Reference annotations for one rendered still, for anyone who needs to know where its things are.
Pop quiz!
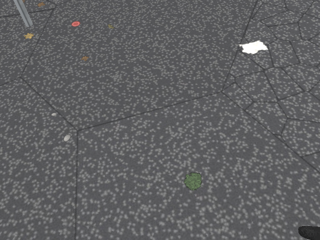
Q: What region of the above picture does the robot right hand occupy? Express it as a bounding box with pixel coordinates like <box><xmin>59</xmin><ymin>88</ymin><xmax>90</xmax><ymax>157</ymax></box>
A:
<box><xmin>298</xmin><ymin>226</ymin><xmax>320</xmax><ymax>240</ymax></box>

